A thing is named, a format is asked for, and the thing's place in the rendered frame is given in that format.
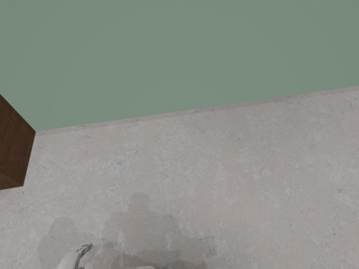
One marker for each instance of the cupboard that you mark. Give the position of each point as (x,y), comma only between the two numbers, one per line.
(16,142)

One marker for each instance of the left robot hand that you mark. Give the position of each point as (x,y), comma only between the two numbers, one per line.
(71,259)

